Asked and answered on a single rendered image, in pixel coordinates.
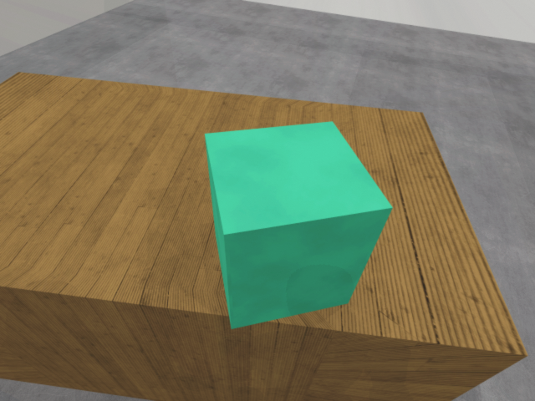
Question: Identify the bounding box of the pedestal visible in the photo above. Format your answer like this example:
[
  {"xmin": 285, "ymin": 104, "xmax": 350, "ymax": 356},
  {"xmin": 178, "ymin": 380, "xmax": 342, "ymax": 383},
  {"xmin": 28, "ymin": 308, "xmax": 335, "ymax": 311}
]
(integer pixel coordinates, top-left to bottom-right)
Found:
[{"xmin": 0, "ymin": 72, "xmax": 528, "ymax": 401}]

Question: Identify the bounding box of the carton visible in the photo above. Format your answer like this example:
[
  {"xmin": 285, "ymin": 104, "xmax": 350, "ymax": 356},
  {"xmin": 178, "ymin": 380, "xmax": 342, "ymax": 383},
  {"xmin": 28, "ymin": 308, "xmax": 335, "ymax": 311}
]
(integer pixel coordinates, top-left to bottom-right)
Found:
[{"xmin": 205, "ymin": 121, "xmax": 393, "ymax": 329}]

